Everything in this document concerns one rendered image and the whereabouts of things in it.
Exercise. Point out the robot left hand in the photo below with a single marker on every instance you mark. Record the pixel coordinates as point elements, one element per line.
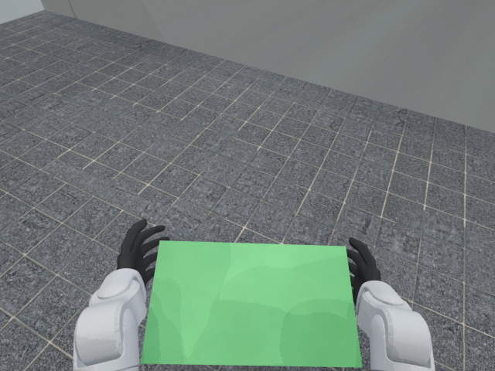
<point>133,250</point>

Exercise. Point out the carton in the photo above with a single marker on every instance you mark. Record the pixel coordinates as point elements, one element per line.
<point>251,304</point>

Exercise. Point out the left robot forearm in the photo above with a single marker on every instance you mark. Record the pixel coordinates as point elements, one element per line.
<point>106,332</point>

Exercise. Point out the robot right hand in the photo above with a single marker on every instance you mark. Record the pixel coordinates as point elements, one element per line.
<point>365,268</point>

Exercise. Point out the right robot forearm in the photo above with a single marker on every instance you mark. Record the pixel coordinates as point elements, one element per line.
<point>400,339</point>

